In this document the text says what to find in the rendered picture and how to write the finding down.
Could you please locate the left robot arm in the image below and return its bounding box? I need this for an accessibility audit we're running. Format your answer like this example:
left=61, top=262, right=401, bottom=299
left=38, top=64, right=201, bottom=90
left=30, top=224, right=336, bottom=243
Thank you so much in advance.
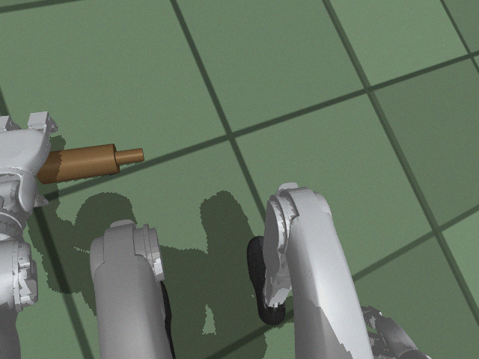
left=0, top=168, right=38, bottom=359

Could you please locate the left robot foot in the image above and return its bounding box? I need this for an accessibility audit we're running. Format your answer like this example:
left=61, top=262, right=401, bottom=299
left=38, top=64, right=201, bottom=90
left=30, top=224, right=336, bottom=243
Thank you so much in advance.
left=160, top=281, right=175, bottom=359

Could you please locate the left robot hand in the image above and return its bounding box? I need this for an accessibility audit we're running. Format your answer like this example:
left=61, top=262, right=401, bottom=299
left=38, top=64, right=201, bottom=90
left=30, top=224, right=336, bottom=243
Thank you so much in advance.
left=0, top=111, right=58, bottom=207

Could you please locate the right robot foot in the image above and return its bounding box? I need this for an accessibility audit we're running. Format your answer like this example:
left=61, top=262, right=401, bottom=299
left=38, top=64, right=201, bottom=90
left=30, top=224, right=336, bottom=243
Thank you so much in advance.
left=247, top=236, right=285, bottom=325

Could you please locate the bottle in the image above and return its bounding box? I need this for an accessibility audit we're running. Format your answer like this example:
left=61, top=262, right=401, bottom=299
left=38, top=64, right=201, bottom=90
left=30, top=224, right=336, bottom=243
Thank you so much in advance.
left=37, top=144, right=144, bottom=184

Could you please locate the right robot hand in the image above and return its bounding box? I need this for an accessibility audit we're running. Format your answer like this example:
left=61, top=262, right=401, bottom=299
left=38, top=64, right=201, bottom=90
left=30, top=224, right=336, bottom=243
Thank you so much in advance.
left=361, top=306, right=418, bottom=359

